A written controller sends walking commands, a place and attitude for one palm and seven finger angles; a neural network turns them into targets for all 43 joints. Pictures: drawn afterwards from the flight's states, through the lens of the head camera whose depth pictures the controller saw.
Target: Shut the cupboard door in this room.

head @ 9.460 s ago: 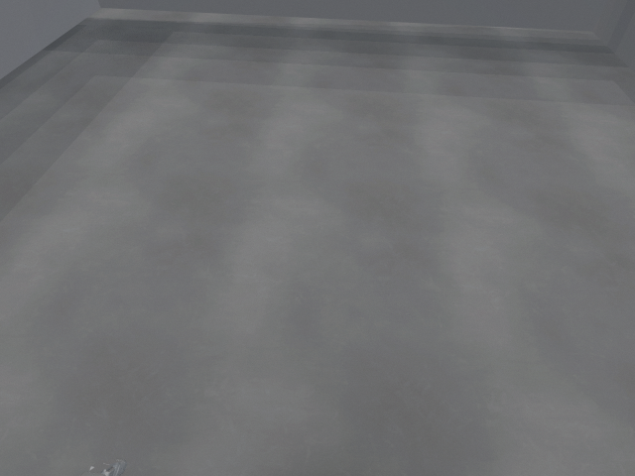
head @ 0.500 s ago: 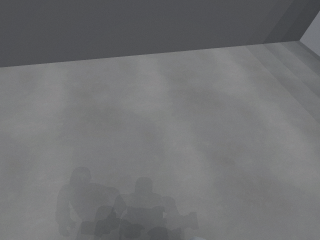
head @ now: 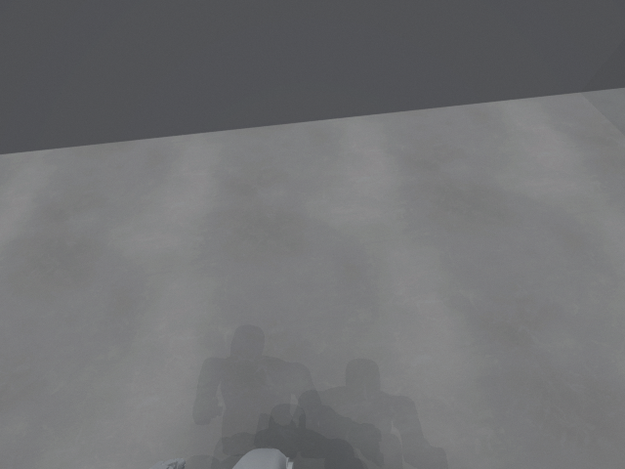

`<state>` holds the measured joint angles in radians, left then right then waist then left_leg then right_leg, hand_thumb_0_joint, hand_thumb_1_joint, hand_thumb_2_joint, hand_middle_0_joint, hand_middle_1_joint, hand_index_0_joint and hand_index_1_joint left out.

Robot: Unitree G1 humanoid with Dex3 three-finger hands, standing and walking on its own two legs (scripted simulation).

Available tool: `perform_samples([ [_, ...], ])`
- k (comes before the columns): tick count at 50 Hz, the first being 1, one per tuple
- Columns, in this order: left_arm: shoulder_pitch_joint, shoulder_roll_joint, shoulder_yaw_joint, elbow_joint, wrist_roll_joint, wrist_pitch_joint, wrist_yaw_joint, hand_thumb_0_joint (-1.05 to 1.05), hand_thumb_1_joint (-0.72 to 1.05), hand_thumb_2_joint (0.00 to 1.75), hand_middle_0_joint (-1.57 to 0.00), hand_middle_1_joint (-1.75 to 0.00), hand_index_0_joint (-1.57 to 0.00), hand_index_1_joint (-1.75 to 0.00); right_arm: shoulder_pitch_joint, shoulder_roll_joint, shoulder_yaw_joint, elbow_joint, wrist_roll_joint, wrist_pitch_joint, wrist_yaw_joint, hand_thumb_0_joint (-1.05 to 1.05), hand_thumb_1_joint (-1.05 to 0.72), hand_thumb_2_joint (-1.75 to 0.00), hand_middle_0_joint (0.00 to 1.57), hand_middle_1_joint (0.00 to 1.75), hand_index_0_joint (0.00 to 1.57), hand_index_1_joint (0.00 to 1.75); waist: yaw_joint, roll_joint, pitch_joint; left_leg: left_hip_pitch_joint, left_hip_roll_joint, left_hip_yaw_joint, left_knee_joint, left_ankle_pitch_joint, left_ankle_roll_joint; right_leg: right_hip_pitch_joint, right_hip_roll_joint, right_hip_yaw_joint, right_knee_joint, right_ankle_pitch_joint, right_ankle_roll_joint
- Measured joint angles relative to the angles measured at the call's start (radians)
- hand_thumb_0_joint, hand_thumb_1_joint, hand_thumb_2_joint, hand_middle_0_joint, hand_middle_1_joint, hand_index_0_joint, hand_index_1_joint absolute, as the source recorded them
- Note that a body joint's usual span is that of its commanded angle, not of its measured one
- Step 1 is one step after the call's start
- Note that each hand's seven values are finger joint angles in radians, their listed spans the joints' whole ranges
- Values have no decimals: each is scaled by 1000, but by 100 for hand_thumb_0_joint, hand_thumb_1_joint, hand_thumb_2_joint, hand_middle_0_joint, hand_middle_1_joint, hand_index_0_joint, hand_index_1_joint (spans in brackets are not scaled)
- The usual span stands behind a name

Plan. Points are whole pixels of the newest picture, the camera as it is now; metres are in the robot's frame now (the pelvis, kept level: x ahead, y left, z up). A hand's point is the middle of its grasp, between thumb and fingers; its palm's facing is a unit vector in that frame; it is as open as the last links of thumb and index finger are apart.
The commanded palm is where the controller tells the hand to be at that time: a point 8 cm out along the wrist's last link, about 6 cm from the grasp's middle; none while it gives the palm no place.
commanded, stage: turn or walk to find it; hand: left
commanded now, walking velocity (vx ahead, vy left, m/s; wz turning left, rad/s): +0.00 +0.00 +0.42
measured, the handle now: out of the picture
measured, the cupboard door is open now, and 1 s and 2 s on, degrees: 78 78 78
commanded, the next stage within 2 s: none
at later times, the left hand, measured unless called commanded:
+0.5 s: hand out of the picture -0.02 +0.27 -0.17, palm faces +0.24 -0.94 -0.25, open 7.4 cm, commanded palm none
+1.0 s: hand out of the picture -0.06 +0.20 -0.16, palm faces +0.43 -0.87 -0.25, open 7.4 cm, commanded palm none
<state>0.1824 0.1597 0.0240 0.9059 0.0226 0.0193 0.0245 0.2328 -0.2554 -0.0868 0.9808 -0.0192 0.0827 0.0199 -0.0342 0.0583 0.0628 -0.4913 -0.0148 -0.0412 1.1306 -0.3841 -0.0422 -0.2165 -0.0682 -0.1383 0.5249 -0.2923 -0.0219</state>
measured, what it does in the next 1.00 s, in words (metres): steps on the spot, turning left: left foot, then right foot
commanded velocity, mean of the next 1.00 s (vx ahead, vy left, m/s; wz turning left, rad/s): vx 0.00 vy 0.00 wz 0.42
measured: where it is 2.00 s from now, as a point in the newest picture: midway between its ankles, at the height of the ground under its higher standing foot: outside the picture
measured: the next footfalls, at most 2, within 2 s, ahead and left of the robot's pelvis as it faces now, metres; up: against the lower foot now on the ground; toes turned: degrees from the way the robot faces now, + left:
left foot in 0.28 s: +0.00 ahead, +0.15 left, +0.00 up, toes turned +12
right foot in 0.70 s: +0.05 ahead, -0.09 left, +0.00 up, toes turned +13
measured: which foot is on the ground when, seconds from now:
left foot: up 0.00-0.26, down 0.28-0.72, up 0.74-1.00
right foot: down 0.00-0.28, up 0.30-0.68, down 0.70-1.00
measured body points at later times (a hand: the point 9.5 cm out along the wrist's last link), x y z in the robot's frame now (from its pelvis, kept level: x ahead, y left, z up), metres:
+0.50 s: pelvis -0.02 +0.04 +0.00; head +0.00 +0.07 +0.45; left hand -0.03 +0.32 -0.15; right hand +0.12 -0.18 -0.13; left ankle -0.03 +0.14 -0.74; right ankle -0.01 -0.11 -0.67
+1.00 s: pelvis -0.04 +0.00 +0.00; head -0.01 +0.00 +0.45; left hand -0.08 +0.24 -0.14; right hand +0.11 -0.22 -0.16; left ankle -0.12 +0.13 -0.68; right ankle +0.01 -0.10 -0.74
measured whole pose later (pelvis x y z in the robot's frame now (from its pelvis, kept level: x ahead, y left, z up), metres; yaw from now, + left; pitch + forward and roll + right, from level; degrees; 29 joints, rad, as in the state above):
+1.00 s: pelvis -0.04 +0.00 +0.00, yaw +26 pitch -1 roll +1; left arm 0.22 0.17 0.03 0.93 0.03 0.02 0.02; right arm 0.22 -0.25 -0.08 1.00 -0.01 0.09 0.02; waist -0.01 0.01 0.08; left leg -0.40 0.04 0.00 0.97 -0.44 -0.06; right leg -0.22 -0.11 -0.19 0.52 -0.28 -0.01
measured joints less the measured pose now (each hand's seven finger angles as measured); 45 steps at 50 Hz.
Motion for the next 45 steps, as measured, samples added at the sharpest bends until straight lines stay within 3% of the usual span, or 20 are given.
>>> perform_samples([
  [3,11,-2,-1,10,3,-4,0,0,91,90,-20,-30,-20,-30,6,1,3,10,1,1,1,1,-91,-90,20,30,20,29,2,-16,6,20,29,17,-20,-6,-18,12,-19,-27,-13,4,0],
  [10,45,20,5,37,11,-6,-5,0,91,90,-20,-30,-20,-30,-39,12,21,20,12,-1,-4,1,-91,-90,19,30,19,29,36,-57,27,139,53,67,-290,-75,-20,0,-62,-79,19,-8,20],
  [12,55,36,13,49,10,0,-5,0,90,90,-20,-30,-20,-30,-57,18,26,9,14,-11,-5,1,-91,-90,19,30,19,29,42,-71,30,187,49,89,-405,-37,-13,-13,-76,-93,49,-21,33],
  [14,70,55,22,58,3,11,-6,0,90,90,-20,-30,-20,-30,-69,19,31,-8,13,-29,-3,1,-91,-90,19,30,19,29,45,-81,23,238,47,104,-543,80,10,-40,-92,-106,110,-49,51],
  [17,69,90,35,81,-2,47,0,0,91,90,-20,-30,-20,-30,-93,42,39,-25,7,-50,-6,0,-91,-90,19,30,20,29,56,-114,26,226,29,109,-519,63,58,-130,-74,-13,327,-222,74],
  [20,55,104,42,92,-3,60,-5,1,91,90,-20,-29,-20,-30,-94,52,48,-34,4,-57,-18,0,-91,-90,20,30,20,29,53,-104,17,239,26,84,-569,84,67,-200,-38,44,494,-200,83],
  [23,41,106,41,79,-4,50,-11,1,91,90,-20,-29,-20,-30,-92,56,54,-33,4,-58,-21,0,-91,-90,20,30,20,29,53,-91,10,256,18,62,-629,126,72,-222,-24,72,517,-155,92],
  [28,6,92,35,48,-7,43,-10,1,91,90,-20,-29,-20,-30,-77,57,52,-35,2,-53,-18,0,-91,-90,20,30,20,29,37,-67,3,255,4,20,-667,162,70,-195,-8,98,414,-155,99],
  [32,-23,72,27,23,-11,32,-8,1,91,90,-20,-29,-20,-30,-60,52,43,-33,-1,-42,-15,0,-91,-90,20,30,20,30,19,-47,0,233,-6,-15,-651,168,55,-134,14,101,258,-146,92],
  [35,-27,59,18,3,-12,13,-8,0,91,90,-20,-29,-20,-30,-40,44,34,-32,3,-34,-12,0,-91,-90,20,30,20,30,13,-38,-9,196,-21,-37,-602,155,36,-49,25,88,55,-34,83],
  [36,-27,50,16,1,-7,3,-6,0,91,90,-20,-29,-20,-30,-35,36,29,-30,7,-31,-11,0,-91,-90,20,30,20,30,13,-24,-9,176,-18,-44,-564,137,35,-41,32,77,31,-1,46],
  [39,-17,22,6,-7,-1,-5,-4,0,91,90,-20,-29,-20,-30,-21,17,12,-21,5,-10,-10,0,-91,-90,20,30,20,29,9,-2,-6,81,-31,-42,-289,-50,27,-38,20,38,55,-13,5],
  [42,4,5,1,-2,0,-2,-3,0,91,90,-20,-29,-20,-30,-14,3,2,-7,1,1,-3,1,-91,-90,20,30,20,29,8,0,-3,14,-15,-14,-49,-29,12,-12,4,12,23,-3,4],
  [45,18,-1,0,10,3,0,-1,0,91,90,-20,-30,-20,-30,-7,-1,0,1,1,2,1,1,-91,-90,20,30,20,29,5,-11,1,8,17,8,8,0,-7,3,-12,-16,0,8,6],
])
